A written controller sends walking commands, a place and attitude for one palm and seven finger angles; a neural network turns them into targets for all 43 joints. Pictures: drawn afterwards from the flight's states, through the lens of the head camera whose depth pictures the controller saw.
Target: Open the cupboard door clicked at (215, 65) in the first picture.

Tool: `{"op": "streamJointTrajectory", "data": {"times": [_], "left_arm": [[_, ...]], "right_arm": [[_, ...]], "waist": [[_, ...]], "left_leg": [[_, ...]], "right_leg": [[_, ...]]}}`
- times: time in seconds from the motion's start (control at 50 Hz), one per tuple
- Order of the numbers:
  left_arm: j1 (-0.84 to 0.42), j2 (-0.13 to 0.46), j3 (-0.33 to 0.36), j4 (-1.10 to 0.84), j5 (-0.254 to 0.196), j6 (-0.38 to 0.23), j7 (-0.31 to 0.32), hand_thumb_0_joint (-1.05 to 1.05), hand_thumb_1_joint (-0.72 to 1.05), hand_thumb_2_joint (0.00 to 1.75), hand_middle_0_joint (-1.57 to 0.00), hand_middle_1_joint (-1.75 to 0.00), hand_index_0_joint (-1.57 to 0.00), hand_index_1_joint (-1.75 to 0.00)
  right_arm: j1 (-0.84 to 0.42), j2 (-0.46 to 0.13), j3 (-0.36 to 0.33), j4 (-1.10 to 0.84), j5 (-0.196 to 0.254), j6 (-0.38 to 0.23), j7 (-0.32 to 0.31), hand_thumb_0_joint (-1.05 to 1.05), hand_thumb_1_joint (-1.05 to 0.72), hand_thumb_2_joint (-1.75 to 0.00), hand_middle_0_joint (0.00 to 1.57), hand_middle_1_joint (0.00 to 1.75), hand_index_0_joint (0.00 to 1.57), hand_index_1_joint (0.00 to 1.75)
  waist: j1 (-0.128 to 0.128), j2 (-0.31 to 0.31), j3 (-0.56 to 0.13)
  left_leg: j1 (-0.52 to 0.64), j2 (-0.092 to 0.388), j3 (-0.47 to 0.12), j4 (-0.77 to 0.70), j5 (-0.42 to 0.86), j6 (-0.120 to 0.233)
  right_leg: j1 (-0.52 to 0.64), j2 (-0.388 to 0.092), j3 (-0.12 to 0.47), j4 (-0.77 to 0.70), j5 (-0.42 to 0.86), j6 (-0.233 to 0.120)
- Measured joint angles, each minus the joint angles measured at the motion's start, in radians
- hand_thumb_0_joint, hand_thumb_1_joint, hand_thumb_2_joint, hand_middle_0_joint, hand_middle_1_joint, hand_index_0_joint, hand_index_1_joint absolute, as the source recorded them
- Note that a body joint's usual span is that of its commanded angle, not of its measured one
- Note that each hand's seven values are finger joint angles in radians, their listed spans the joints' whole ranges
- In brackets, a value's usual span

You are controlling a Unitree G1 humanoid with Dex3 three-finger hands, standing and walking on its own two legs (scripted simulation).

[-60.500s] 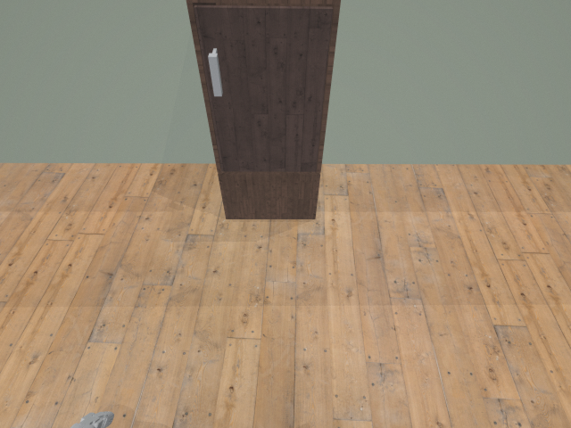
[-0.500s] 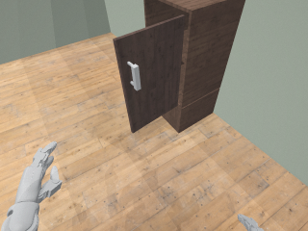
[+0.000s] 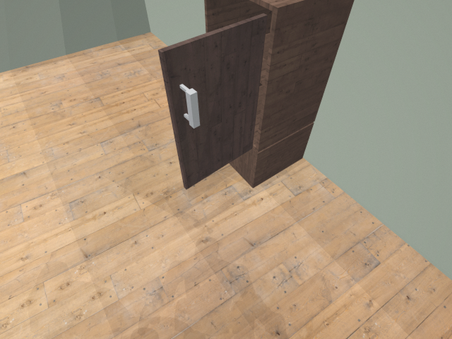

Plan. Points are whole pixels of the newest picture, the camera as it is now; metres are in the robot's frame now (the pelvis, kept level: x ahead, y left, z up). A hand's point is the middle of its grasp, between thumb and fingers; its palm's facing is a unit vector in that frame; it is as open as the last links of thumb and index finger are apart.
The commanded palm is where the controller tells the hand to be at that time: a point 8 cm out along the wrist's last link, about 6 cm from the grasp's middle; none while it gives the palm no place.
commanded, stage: let the arm hang, fingers relaxed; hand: left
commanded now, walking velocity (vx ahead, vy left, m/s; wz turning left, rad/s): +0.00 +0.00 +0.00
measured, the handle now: (188, 105) +0.74 +0.15 -0.03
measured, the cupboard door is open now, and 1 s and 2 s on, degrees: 94 94 94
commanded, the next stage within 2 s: look to check the result in 0.50 s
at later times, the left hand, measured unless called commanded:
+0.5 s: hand out of the picture +0.08 +0.20 -0.16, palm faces -0.03 -0.96 -0.27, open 7.4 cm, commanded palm none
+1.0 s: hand out of the picture +0.10 +0.21 -0.15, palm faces -0.03 -0.94 -0.34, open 7.4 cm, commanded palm none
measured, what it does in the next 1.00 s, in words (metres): stands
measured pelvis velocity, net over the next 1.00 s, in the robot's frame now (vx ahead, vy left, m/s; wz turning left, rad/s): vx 0.03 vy -0.02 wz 0.00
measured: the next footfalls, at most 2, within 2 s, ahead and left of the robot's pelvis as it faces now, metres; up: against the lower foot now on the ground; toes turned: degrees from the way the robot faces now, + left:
none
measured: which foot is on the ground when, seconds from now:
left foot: down 0.00-1.00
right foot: down 0.00-1.00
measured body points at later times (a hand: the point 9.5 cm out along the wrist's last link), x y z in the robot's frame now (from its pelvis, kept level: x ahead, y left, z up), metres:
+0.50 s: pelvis +0.01 -0.01 +0.00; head +0.02 -0.01 +0.45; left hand +0.08 +0.25 -0.14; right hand +0.04 -0.28 -0.15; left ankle +0.00 +0.10 -0.75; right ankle +0.00 -0.09 -0.75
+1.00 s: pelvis +0.03 -0.02 +0.00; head +0.05 -0.04 +0.45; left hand +0.10 +0.26 -0.13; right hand +0.08 -0.30 -0.15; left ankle +0.00 +0.10 -0.75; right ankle +0.00 -0.09 -0.75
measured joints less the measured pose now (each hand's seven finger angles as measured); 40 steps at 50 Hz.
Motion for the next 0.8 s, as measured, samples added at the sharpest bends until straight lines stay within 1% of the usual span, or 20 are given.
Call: {"op": "streamJointTrajectory", "data": {"times": [0.08, 0.18, 0.44, 0.6, 0.8], "left_arm": [[-0.012, 0.004, -0.002, 0.012, -0.001, -0.006, 0.002, 0.00, 0.92, 0.90, -0.20, -0.30, -0.20, -0.30], [-0.033, -0.006, -0.006, 0.010, -0.001, -0.012, 0.002, 0.00, 0.91, 0.90, -0.20, -0.30, -0.20, -0.30], [-0.074, -0.038, -0.011, 0.000, -0.001, -0.024, -0.002, 0.00, 0.91, 0.90, -0.20, -0.30, -0.20, -0.30], [-0.081, -0.026, -0.007, 0.005, -0.002, -0.025, -0.003, 0.00, 0.91, 0.90, -0.20, -0.30, -0.20, -0.30], [-0.081, 0.001, -0.002, 0.014, -0.004, -0.024, 0.000, 0.00, 0.91, 0.90, -0.20, -0.30, -0.20, -0.30]], "right_arm": [[-0.006, 0.001, 0.002, 0.015, 0.000, -0.002, 0.004, 0.01, -0.90, -0.90, 0.20, 0.30, 0.20, 0.30], [-0.019, -0.001, 0.003, 0.023, -0.001, -0.006, 0.007, 0.01, -0.90, -0.90, 0.20, 0.30, 0.20, 0.30], [-0.043, -0.027, -0.004, 0.025, -0.002, -0.015, 0.005, 0.01, -0.90, -0.90, 0.20, 0.30, 0.20, 0.30], [-0.054, -0.041, -0.006, 0.022, -0.002, -0.016, 0.001, 0.01, -0.90, -0.90, 0.20, 0.30, 0.20, 0.30], [-0.067, -0.047, -0.004, 0.017, -0.001, -0.012, 0.002, 0.01, -0.90, -0.90, 0.20, 0.30, 0.20, 0.30]], "waist": [[-0.002, 0.020, -0.008], [-0.003, 0.029, -0.018], [-0.011, 0.006, -0.026], [-0.012, 0.000, -0.018], [-0.008, 0.011, -0.013]], "left_leg": [[0.012, -0.004, 0.003, -0.019, 0.009, 0.002], [0.022, -0.006, 0.006, -0.036, 0.016, 0.003], [0.037, 0.000, 0.006, -0.056, 0.017, -0.006], [0.046, 0.006, 0.003, -0.065, 0.013, -0.013], [0.058, 0.013, -0.001, -0.076, 0.008, -0.022]], "right_leg": [[0.007, -0.004, 0.003, -0.009, 0.004, 0.002], [0.011, -0.005, 0.007, -0.015, 0.006, 0.003], [0.023, 0.001, 0.009, -0.032, 0.006, -0.003], [0.035, 0.007, 0.007, -0.047, 0.005, -0.010], [0.049, 0.014, 0.004, -0.061, 0.001, -0.018]]}}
